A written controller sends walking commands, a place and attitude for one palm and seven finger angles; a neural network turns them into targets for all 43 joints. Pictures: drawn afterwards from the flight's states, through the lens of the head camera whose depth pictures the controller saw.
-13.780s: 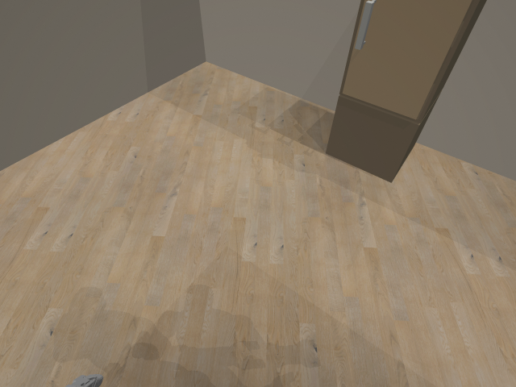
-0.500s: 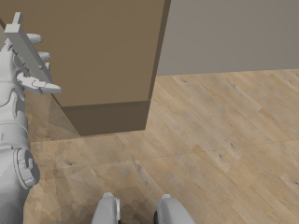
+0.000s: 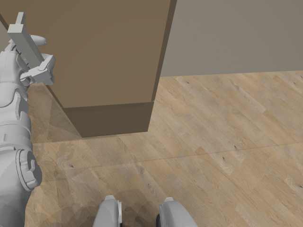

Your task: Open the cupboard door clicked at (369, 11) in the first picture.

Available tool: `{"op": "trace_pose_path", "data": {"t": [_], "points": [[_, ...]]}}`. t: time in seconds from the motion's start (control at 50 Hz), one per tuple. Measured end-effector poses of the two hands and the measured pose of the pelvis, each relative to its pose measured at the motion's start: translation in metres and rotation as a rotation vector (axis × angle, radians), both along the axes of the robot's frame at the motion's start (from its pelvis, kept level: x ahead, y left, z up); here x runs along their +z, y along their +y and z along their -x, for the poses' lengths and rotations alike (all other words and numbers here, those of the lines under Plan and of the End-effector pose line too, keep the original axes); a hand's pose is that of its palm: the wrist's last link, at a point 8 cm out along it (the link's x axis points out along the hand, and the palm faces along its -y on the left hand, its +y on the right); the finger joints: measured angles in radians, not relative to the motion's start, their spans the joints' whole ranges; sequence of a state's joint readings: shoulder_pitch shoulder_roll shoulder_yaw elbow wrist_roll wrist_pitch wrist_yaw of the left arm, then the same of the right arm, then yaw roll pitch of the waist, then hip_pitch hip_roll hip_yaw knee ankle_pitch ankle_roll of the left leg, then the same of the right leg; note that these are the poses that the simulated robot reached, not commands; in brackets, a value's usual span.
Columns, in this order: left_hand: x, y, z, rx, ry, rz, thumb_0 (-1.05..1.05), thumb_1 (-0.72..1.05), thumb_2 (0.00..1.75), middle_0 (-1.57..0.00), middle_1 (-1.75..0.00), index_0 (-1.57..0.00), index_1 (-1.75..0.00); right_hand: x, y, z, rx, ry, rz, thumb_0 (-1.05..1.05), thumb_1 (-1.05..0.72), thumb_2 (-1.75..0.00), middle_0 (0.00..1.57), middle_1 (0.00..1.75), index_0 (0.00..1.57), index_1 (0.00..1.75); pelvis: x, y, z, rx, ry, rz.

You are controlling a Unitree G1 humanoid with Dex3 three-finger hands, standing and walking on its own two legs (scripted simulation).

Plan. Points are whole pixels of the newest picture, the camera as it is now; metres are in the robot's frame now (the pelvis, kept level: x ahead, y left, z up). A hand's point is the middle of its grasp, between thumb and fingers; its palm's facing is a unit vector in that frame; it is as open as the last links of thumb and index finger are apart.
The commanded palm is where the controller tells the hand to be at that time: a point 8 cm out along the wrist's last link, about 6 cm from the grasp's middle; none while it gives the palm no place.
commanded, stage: close the thumb around the handle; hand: left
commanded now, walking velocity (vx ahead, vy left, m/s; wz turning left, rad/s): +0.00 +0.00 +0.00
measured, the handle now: (36, 52) +0.54 +0.27 +0.08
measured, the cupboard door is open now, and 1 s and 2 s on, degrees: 0 27 49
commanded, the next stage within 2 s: pull the door open along its arc in 0.16 s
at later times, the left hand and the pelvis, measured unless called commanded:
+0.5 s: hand (44, 72) +0.48 +0.24 +0.08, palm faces +0.08 -1.00 -0.01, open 6.0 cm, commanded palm +0.43 +0.28 +0.08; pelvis +0.01 +0.00 +0.01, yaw -1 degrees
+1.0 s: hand (71, 118) +0.36 +0.16 +0.08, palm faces +0.45 -0.89 +0.04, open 6.4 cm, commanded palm +0.29 +0.20 +0.08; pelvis +0.02 -0.01 +0.02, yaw +1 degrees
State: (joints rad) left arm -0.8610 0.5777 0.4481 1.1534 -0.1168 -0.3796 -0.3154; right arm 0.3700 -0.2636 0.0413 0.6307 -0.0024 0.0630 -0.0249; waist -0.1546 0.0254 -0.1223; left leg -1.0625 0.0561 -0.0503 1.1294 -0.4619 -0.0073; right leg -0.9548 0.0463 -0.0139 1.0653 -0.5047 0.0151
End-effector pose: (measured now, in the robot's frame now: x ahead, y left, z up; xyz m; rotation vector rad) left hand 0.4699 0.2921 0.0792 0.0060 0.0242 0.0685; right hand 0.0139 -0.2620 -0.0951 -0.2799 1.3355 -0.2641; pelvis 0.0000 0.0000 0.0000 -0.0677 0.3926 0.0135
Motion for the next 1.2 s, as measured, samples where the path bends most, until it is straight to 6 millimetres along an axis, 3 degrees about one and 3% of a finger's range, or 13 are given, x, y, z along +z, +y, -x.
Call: {"op": "trace_pose_path", "data": {"t": [0.08,0.38,0.52,0.62,0.72,0.86,0.96,1.06,1.2], "points": [[0.0,0.0,0.0,0.0,-0.001,0.0,0.0,0.69,0.81,-0.38,-1.33,-0.38,-1.33,0.0,0.001,0.001,-0.003,0.004,-0.001,0.0,-0.91,-0.9,0.2,0.3,0.2,0.3,0.0,0.001,0.0,-0.001,-0.001,0.0],[0.0,-0.002,0.002,0.013,0.0,0.002,0.01,0.7,0.8,-0.35,-1.35,-0.36,-1.35,0.002,0.001,0.002,-0.018,0.0,-0.009,0.0,-0.91,-0.9,0.2,0.3,0.2,0.3,0.003,0.0,-0.003,-0.009,-0.006,-0.004],[0.0,-0.005,0.018,0.012,-0.004,-0.001,0.0,0.7,0.75,-0.34,-1.35,-0.34,-1.35,0.007,0.002,-0.009,-0.037,-0.032,-0.031,0.0,-0.91,-0.9,0.2,0.3,0.2,0.3,0.009,0.0,-0.01,-0.022,-0.024,-0.013],[-0.001,-0.011,0.042,-0.008,-0.011,0.0,0.0,0.68,0.72,-0.34,-1.35,-0.33,-1.35,0.013,0.003,-0.03,-0.031,-0.094,-0.053,0.0,-0.91,-0.9,0.2,0.3,0.2,0.3,0.016,0.0,-0.017,-0.027,-0.047,-0.022],[-0.002,-0.021,0.074,-0.021,-0.022,0.017,0.0,0.66,0.7,-0.33,-1.35,-0.33,-1.35,0.02,0.005,-0.066,0.005,-0.197,-0.069,0.0,-0.91,-0.9,0.2,0.3,0.2,0.3,0.021,0.0,-0.023,-0.027,-0.071,-0.029],[-0.002,-0.056,0.119,0.217,-0.047,0.058,0.01,0.65,0.74,-0.31,-1.34,-0.34,-1.28,0.024,0.016,-0.128,0.115,-0.36,-0.116,0.01,-0.91,-0.9,0.2,0.3,0.2,0.3,0.023,-0.002,-0.026,-0.019,-0.094,-0.043],[-0.001,-0.084,0.147,0.358,-0.044,0.047,0.01,0.66,0.74,-0.31,-1.33,-0.33,-1.28,0.026,0.028,-0.162,0.193,-0.429,-0.158,0.01,-0.91,-0.9,0.2,0.3,0.2,0.3,0.022,-0.009,-0.025,-0.003,-0.121,-0.053],[0.001,-0.107,0.168,0.423,-0.038,0.022,0.01,0.66,0.74,-0.31,-1.32,-0.32,-1.29,0.028,0.033,-0.178,0.243,-0.459,-0.179,0.01,-0.91,-0.9,0.2,0.3,0.2,0.3,0.022,-0.019,-0.025,0.018,-0.146,-0.06],[0.002,-0.135,0.195,0.408,-0.022,0.017,0.02,0.66,0.73,-0.29,-1.32,-0.31,-1.31,0.031,0.025,-0.176,0.252,-0.466,-0.18,0.01,-0.91,-0.9,0.2,0.3,0.2,0.3,0.025,-0.029,-0.025,0.033,-0.176,-0.068]]}}
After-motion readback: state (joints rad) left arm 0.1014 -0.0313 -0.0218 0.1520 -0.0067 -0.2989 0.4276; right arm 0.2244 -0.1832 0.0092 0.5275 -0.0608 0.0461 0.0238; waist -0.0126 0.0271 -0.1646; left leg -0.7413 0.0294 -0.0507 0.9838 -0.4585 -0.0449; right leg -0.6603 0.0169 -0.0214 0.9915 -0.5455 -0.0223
